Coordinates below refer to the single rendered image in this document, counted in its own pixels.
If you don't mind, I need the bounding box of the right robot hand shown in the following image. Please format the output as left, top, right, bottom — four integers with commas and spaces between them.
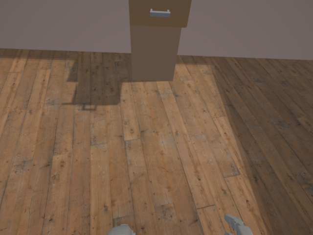
224, 214, 253, 235

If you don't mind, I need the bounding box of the handle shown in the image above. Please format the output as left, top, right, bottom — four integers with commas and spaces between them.
150, 8, 170, 17

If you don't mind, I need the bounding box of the drawer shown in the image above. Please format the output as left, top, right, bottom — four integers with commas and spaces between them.
129, 0, 192, 28

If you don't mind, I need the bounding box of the cabinet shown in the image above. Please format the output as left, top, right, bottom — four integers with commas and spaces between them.
130, 25, 181, 81

